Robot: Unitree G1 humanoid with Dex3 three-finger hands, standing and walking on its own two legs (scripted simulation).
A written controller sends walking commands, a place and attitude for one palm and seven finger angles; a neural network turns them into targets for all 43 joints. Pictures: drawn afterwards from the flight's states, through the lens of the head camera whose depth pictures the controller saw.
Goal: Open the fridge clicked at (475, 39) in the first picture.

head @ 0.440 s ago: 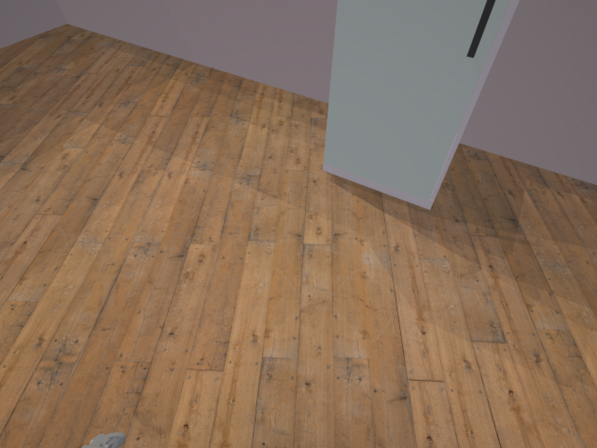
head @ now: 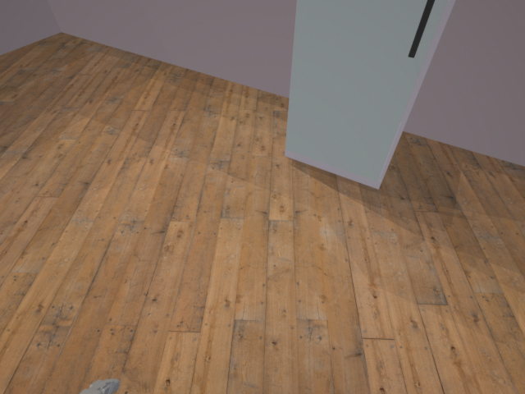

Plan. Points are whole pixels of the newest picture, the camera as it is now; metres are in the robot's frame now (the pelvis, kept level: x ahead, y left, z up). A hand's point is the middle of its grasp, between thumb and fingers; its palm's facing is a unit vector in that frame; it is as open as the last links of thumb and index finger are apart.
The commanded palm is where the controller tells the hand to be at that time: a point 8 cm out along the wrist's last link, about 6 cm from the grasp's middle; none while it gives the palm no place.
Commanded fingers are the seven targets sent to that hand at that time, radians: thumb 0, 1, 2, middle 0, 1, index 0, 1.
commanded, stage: stand and wait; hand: right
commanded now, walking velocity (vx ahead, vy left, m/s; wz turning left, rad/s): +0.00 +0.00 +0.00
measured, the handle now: out of the picture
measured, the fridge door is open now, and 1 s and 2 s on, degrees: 0 0 0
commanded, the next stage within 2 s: look at it before walking up in 0.54 s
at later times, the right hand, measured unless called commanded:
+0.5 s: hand out of the picture +0.05 -0.24 -0.15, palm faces -0.03 +0.95 -0.32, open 7.4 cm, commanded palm none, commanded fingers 0.00 -0.90 -0.90 0.20 0.30 0.20 0.30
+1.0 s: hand out of the picture +0.05 -0.24 -0.15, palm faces -0.03 +0.95 -0.32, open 7.4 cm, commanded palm none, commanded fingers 0.00 -0.90 -0.90 0.20 0.30 0.20 0.30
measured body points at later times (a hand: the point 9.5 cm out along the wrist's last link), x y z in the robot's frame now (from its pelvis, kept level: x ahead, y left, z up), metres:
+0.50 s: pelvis -0.02 +0.00 +0.00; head -0.02 +0.00 +0.45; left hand +0.05 +0.30 -0.13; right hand +0.05 -0.29 -0.13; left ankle -0.02 +0.12 -0.74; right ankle -0.02 -0.12 -0.74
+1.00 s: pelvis -0.02 +0.00 +0.00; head -0.02 +0.00 +0.45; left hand +0.06 +0.30 -0.13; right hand +0.05 -0.29 -0.13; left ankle -0.02 +0.12 -0.74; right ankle -0.02 -0.12 -0.74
